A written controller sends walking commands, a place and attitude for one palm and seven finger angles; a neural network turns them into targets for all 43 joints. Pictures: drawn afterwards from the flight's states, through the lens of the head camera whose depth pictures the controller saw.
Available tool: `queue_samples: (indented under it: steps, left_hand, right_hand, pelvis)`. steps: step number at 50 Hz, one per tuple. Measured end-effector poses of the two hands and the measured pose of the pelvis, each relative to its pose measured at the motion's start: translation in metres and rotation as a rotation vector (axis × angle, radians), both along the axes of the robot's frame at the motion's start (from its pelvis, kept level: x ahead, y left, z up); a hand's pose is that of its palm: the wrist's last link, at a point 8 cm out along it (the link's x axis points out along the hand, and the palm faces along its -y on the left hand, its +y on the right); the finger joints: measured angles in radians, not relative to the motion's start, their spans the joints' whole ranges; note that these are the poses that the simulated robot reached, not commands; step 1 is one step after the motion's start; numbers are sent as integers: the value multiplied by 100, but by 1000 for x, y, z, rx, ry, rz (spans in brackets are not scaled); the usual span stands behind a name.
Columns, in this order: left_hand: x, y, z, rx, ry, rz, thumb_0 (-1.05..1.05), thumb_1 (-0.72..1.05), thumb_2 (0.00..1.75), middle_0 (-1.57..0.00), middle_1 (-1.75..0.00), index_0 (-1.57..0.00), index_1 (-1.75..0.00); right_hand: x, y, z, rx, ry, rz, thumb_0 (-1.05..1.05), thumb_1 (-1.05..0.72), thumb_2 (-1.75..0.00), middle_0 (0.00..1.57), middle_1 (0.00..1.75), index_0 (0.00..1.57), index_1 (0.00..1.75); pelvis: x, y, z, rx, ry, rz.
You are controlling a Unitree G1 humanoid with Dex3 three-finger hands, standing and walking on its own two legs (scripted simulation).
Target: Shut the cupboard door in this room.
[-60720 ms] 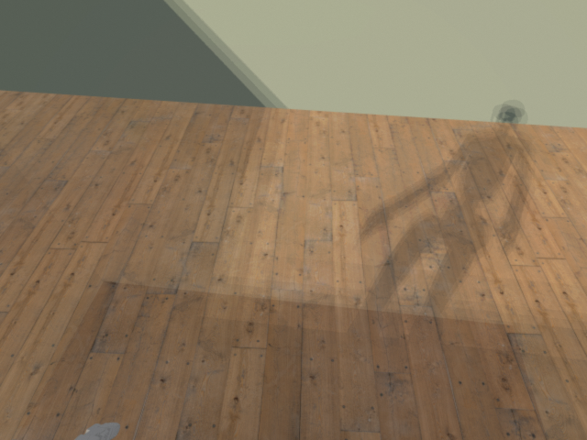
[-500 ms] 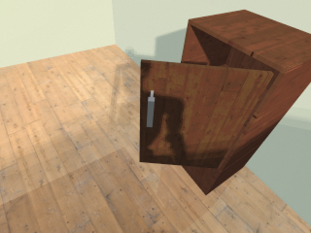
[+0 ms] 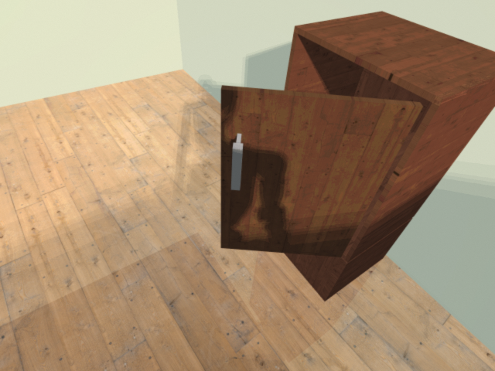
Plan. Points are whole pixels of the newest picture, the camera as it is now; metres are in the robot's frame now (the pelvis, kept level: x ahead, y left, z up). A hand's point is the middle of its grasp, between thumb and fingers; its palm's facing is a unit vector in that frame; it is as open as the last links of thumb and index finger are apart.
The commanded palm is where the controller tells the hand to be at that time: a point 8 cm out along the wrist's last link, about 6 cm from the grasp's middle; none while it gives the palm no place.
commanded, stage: look again from close up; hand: left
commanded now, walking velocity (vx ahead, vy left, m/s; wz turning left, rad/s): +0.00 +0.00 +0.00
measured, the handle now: (237, 162) +0.57 +0.06 +0.01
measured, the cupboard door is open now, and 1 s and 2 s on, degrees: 53 53 53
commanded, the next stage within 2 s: shuffle to correct the standing spot in 0.02 s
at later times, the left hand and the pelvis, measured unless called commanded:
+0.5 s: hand out of the picture -0.11 +0.21 -0.21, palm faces +0.00 -1.00 -0.09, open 7.4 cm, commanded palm none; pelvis -0.10 +0.04 -0.01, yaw -3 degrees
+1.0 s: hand out of the picture +0.02 +0.16 -0.17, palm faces -0.14 -0.99 -0.04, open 7.4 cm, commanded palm none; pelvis -0.08 +0.02 +0.02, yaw -2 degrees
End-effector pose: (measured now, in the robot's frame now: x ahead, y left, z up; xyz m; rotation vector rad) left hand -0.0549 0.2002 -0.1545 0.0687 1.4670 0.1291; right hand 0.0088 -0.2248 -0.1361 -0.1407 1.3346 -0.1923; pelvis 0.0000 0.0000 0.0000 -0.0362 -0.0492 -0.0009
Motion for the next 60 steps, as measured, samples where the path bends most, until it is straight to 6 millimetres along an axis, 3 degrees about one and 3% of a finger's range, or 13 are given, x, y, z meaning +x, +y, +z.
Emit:
queue_samples:
  steps: [8,12,15,18,22,25,29,32,40,45,50,56,60]
  left_hand:
    - [-13,7,-10,-7,-43,36,0,91,90,-20,-30,-20,-30]
    - [-54,10,-11,13,-37,97,0,91,90,-20,-30,-20,-30]
    - [-92,11,-11,7,39,103,0,91,90,-20,-30,-20,-30]
    - [-100,18,-13,-11,74,37,0,91,90,-20,-30,-20,-30]
    - [-79,40,-25,-36,-10,-14,1,90,90,-20,-30,-20,-30]
    - [-56,58,-29,-36,-73,-50,1,91,90,-20,-30,-20,-30]
    - [-17,79,-12,-22,-201,-48,1,91,90,-19,-30,-20,-30]
    - [5,89,2,-11,-268,-57,0,91,90,-19,-30,-20,-30]
    - [32,86,11,-12,-242,-150,0,91,90,-19,-30,-19,-30]
    - [50,58,8,-51,-226,-185,0,91,90,-19,-30,-19,-30]
    - [77,18,8,-96,-236,-206,1,91,90,-19,-30,-19,-30]
    - [128,-35,12,-110,-281,-228,1,91,90,-19,-30,-20,-30]
    - [157,-59,4,-65,-355,-196,0,91,90,-20,-30,-20,-30]
  right_hand:
    - [-32,6,-5,-15,22,-7,0,-91,-89,20,30,20,30]
    - [-28,5,-9,-20,-4,30,0,-91,-89,20,30,20,30]
    - [-22,6,1,-35,-57,20,1,-92,-89,20,30,20,30]
    - [-30,12,18,-44,-152,-14,1,-92,-89,20,30,20,30]
    - [-62,26,18,-81,-175,-23,0,-92,-89,20,30,20,30]
    - [-106,42,12,-89,-94,-55,0,-92,-89,20,30,20,30]
    - [-166,63,18,-64,61,-73,0,-91,-89,20,30,20,30]
    - [-199,74,27,-51,140,-103,0,-91,-89,21,30,21,30]
    - [-248,87,43,-45,231,-209,0,-91,-89,21,30,21,30]
    - [-257,86,50,-29,277,-241,0,-91,-89,21,30,21,30]
    - [-250,74,51,-1,314,-252,0,-91,-89,21,30,21,30]
    - [-216,37,39,33,329,-253,0,-91,-89,21,30,21,30]
    - [-176,-4,10,55,318,-219,0,-91,-89,21,30,21,30]
  pelvis:
    - [-28,7,-7,-13,-16,-5]
    - [-45,10,-12,-2,-17,2]
    - [-61,15,-9,-18,-11,16]
    - [-70,21,-3,1,2,-4]
    - [-84,36,-10,-7,17,-42]
    - [-99,44,-12,25,2,-54]
    - [-107,51,0,-7,11,-34]
    - [-110,55,9,-33,29,-26]
    - [-108,52,17,-51,72,-38]
    - [-99,39,18,-39,88,-40]
    - [-83,19,18,-22,100,-40]
    - [-54,-15,12,5,108,-45]
    - [-28,-44,-8,38,99,-37]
